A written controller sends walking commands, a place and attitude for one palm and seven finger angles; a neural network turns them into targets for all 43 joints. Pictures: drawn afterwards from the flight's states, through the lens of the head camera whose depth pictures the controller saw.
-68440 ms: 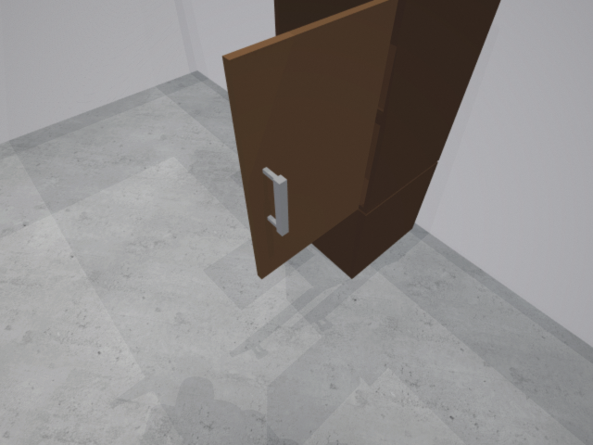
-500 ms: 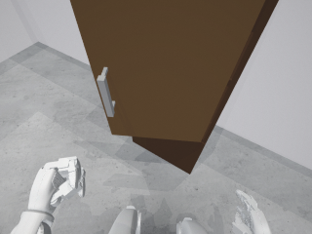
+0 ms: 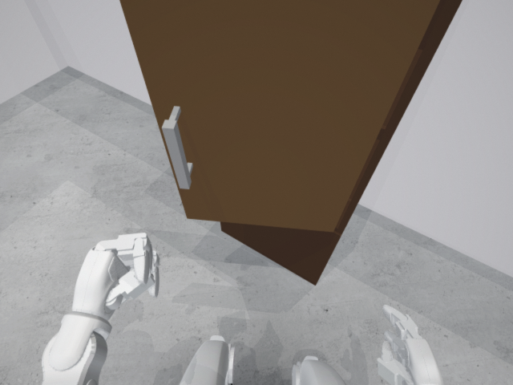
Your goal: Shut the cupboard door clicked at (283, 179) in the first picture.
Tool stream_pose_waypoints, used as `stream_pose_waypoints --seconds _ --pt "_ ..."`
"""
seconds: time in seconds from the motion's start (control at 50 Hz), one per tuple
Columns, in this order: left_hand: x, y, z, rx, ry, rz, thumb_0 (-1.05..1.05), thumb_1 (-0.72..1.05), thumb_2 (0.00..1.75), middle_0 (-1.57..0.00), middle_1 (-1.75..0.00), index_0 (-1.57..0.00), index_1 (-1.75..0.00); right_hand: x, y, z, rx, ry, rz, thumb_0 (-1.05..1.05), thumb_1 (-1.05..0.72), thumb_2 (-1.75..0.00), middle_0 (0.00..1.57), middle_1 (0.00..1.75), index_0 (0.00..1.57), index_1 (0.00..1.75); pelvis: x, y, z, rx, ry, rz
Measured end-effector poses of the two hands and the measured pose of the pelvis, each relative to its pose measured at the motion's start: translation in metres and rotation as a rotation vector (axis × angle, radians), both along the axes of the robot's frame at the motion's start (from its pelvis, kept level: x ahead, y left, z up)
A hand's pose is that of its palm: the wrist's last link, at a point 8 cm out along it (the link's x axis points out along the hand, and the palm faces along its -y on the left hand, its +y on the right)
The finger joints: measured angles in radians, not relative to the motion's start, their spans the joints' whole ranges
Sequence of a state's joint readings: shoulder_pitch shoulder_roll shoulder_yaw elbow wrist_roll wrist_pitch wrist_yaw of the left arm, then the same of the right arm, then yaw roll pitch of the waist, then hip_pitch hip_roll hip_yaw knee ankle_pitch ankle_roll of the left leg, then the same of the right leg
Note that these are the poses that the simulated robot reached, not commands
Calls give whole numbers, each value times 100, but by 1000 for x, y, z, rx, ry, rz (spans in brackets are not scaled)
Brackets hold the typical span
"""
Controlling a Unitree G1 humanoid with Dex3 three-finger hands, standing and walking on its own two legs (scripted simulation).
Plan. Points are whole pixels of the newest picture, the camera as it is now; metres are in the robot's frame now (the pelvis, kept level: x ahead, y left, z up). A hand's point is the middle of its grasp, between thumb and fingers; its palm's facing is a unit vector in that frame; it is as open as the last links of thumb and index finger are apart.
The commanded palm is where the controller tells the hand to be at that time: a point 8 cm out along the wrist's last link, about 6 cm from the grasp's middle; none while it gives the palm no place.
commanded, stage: bring the fist close to the handle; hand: left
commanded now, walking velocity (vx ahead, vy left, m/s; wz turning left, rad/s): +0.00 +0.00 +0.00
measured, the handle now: (180, 150) +0.49 +0.18 +0.05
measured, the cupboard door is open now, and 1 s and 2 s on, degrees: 26 26 18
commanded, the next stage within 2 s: push the door shut along its arc in 1.12 s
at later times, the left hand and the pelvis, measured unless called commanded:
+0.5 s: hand (179, 222) +0.34 +0.15 +0.06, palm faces -0.06 -1.00 -0.02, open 3.1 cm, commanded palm +0.33 +0.20 +0.06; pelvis +0.00 +0.00 +0.01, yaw -1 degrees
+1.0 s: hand (190, 200) +0.38 +0.14 +0.06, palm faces -0.04 -1.00 -0.03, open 3.1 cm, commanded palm +0.36 +0.19 +0.06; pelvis +0.01 -0.01 +0.02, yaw -1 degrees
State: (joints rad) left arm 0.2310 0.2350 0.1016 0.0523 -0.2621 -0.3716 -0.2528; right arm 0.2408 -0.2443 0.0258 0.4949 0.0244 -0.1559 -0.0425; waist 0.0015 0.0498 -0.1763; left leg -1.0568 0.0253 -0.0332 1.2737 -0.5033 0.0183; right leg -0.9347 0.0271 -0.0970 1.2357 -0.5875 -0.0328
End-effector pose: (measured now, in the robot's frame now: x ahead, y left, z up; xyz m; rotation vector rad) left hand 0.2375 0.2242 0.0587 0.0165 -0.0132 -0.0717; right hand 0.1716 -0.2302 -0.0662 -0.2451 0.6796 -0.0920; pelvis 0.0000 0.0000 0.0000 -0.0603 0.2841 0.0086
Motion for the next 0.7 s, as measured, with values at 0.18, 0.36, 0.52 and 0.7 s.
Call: stream_pose_waypoints --seconds 0.18,0.36,0.52,0.7 --pt "29 -8 5 1 4 6 2 90 90 -130 -150 -130 -150 -18 -2 0 10 63 -32 1 -90 -90 20 30 20 30 2 2 8 10 -2 -10" --pt "58 -14 2 4 -6 8 2 90 90 -130 -150 -130 -150 -31 -9 -6 -2 131 -51 1 -90 -90 20 30 20 30 1 3 10 13 4 -10" --pt "88 -24 3 -1 -11 10 2 90 90 -130 -150 -130 -150 -38 -13 -9 2 174 -72 1 -90 -90 20 30 20 30 2 1 12 21 10 -19" --pt "117 -27 4 5 -11 21 2 90 90 -130 -150 -130 -150 -49 -19 -15 6 230 -91 1 -90 -90 20 30 20 30 3 -2 12 25 20 -21"
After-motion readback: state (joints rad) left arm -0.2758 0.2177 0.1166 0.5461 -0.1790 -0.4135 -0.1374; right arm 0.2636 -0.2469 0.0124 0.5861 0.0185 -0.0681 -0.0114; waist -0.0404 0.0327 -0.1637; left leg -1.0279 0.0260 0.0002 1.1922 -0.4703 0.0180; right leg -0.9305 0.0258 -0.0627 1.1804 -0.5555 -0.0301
